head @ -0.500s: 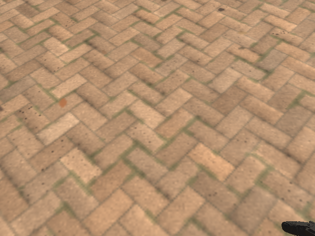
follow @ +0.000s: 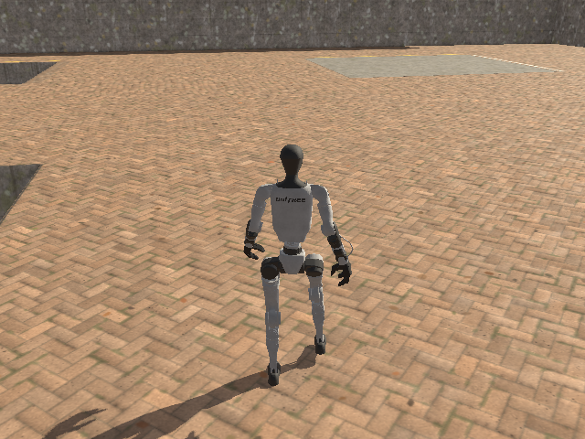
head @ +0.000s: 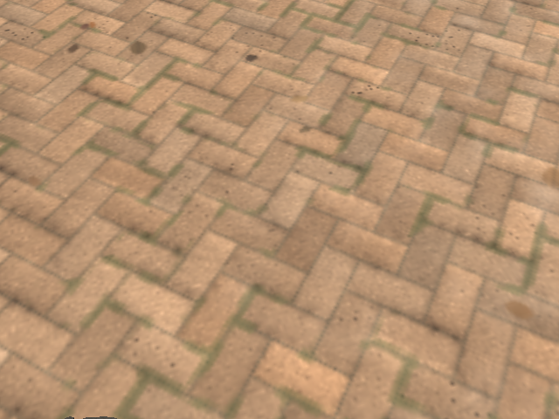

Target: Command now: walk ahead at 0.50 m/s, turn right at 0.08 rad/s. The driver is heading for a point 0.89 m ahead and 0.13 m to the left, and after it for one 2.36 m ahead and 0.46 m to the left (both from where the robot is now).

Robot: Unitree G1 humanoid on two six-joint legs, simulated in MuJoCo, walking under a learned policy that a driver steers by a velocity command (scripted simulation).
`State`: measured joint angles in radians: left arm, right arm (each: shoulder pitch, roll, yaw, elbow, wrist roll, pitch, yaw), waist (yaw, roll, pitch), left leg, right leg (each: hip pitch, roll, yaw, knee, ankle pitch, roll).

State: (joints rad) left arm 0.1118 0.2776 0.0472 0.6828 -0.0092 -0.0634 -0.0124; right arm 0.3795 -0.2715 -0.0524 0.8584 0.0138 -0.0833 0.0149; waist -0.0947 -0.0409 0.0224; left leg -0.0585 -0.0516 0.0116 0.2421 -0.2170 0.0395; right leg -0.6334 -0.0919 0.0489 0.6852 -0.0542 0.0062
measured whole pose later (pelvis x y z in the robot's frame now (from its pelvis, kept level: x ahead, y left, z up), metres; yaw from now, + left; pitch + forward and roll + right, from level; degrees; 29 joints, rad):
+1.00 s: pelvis +0.54 +0.04 +0.00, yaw +21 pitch +2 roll +0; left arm 0.09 0.30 0.05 0.71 0.01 -0.09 0.00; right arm 0.31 -0.28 -0.06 0.73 0.01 -0.04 0.00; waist -0.05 -0.03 0.04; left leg -0.17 -0.11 -0.10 0.34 -0.19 0.09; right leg -0.66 -0.10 0.09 0.79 -0.10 0.06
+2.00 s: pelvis +0.83 +0.12 -0.01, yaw +25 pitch -1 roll +0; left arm 0.16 0.26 0.02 0.97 0.01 0.01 0.01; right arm 0.14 -0.23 -0.05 0.83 -0.01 0.00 -0.02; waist 0.02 0.00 0.04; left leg -0.26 -0.01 -0.03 0.53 -0.25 0.00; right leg -0.12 0.00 -0.01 0.49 -0.35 0.00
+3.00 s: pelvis +0.81 +0.11 -0.01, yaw +25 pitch -1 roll +0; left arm 0.32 0.18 0.00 1.10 0.00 -0.01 0.04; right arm 0.17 -0.20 -0.03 1.12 0.00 0.02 -0.04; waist 0.00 0.00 0.04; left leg -0.26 -0.01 -0.03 0.48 -0.20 0.00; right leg -0.14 0.00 -0.01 0.47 -0.31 0.00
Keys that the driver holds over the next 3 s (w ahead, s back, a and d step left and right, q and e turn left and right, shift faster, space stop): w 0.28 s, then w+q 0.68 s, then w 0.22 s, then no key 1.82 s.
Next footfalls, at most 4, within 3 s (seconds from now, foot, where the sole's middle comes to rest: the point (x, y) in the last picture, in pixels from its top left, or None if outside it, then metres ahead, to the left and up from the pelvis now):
0.16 right None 0.25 -0.15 -0.78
0.70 left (218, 397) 0.54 0.11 -0.78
1.18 right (255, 275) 0.87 0.00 -0.78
1.60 left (165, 293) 0.83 0.25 -0.78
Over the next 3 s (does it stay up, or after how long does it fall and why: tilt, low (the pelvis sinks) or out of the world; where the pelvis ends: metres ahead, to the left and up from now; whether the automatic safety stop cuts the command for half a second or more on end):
stays up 0.81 0.11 -0.01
